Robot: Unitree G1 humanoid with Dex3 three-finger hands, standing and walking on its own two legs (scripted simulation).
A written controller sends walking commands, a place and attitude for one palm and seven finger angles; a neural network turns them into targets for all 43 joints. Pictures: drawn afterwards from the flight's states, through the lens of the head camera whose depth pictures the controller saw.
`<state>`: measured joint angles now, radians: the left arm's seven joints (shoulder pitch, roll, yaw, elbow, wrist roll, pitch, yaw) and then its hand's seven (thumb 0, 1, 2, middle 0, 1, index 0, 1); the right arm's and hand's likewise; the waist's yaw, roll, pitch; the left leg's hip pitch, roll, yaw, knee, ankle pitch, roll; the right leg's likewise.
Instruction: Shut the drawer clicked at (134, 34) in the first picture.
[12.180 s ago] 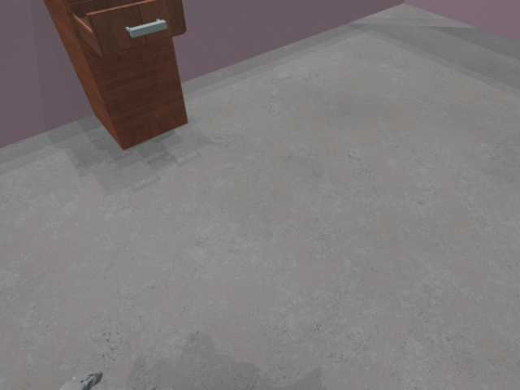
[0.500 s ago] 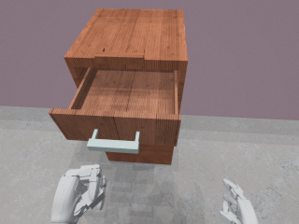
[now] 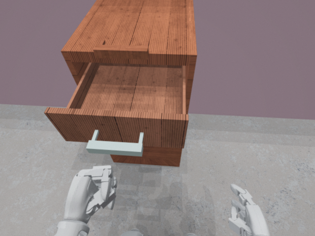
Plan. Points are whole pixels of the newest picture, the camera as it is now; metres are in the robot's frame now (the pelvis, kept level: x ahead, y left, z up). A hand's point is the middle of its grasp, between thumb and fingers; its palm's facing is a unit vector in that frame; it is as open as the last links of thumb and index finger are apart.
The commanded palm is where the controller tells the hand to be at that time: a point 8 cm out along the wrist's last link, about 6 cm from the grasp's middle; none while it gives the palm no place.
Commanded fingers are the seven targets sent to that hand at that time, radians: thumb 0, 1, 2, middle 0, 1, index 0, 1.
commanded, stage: bring the fist close to the handle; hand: left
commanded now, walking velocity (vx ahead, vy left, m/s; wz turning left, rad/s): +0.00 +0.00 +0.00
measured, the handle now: (117, 141) +0.37 +0.13 +0.01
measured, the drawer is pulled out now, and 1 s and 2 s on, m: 0.22 0.22 0.15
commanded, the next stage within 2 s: push the drawer shut in 1.06 s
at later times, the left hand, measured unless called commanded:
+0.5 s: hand (123, 183) +0.24 +0.10 +0.03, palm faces -0.08 -1.00 -0.03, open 3.3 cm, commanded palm +0.23 +0.16 +0.02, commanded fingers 0.00 0.90 0.90 -1.40 -1.60 -1.40 -1.60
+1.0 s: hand (126, 178) +0.26 +0.09 +0.01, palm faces -0.09 -1.00 -0.02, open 3.3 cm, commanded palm +0.24 +0.15 +0.01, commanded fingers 0.00 0.90 0.90 -1.40 -1.60 -1.40 -1.60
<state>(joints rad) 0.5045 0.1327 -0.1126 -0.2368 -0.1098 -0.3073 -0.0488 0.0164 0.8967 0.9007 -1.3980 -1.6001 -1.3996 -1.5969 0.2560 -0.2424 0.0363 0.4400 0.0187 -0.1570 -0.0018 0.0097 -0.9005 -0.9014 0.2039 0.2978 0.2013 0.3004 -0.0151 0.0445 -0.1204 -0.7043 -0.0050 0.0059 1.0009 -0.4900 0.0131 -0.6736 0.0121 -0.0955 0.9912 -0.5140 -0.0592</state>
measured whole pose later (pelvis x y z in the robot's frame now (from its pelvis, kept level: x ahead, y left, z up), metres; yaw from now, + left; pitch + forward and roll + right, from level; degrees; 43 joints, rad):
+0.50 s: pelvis -0.01 +0.00 -0.03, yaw +0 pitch +16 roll +0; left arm 0.30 0.11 -0.12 -0.03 -0.08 -0.38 0.00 0.02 0.90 0.90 -1.40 -1.60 -1.40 -1.60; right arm 0.24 -0.24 0.02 0.47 0.00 -0.11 0.01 0.01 -0.90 -0.90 0.20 0.30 0.20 0.30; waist -0.03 0.04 -0.15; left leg -0.89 0.00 0.02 1.14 -0.53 0.02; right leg -0.86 0.01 -0.09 1.13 -0.55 -0.06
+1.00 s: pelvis -0.01 +0.01 -0.03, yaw -1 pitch +18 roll -1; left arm 0.18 0.11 -0.12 0.08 -0.08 -0.39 0.03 0.02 0.90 0.90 -1.40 -1.60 -1.40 -1.60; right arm 0.23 -0.24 0.03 0.48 0.00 -0.05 0.02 0.01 -0.90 -0.90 0.20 0.30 0.20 0.30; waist -0.03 0.03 -0.16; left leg -0.96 0.00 0.02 1.18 -0.54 0.03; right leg -0.93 0.00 -0.09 1.17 -0.56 -0.05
